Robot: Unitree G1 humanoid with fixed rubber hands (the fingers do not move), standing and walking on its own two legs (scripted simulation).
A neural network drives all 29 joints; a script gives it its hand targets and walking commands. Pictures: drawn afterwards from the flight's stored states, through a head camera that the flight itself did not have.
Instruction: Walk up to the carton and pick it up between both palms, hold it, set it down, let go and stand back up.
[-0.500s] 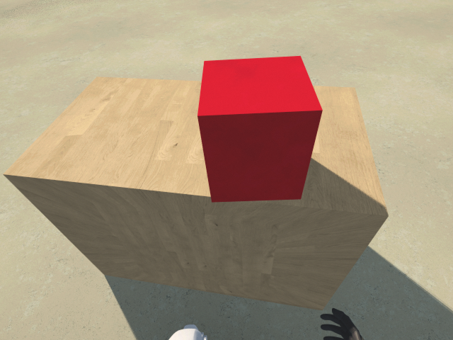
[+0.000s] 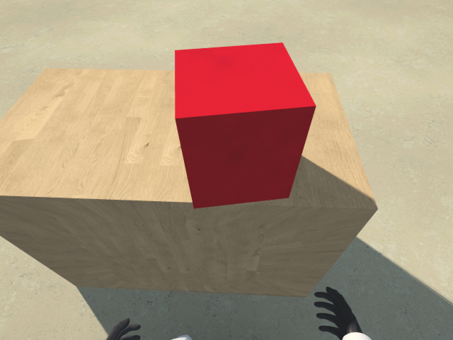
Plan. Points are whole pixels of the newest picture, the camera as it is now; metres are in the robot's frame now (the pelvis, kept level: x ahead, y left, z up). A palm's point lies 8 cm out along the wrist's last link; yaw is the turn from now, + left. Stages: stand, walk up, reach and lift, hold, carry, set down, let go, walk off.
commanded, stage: walk up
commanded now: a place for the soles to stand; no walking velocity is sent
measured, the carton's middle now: (236, 129) +0.51 -0.02 +0.09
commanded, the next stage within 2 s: none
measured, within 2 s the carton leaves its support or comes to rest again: neither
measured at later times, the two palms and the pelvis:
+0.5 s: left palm out of the picture +0.16 +0.22 -0.09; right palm out of the picture +0.15 -0.20 -0.09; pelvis +0.02 +0.02 +0.01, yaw -3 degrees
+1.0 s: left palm out of the picture +0.15 +0.24 -0.09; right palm out of the picture +0.12 -0.19 -0.09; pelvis +0.01 +0.04 +0.01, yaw -8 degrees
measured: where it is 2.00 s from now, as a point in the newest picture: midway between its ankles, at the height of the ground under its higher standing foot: outside the picture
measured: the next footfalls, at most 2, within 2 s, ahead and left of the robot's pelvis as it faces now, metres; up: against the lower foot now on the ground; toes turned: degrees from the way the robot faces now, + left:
none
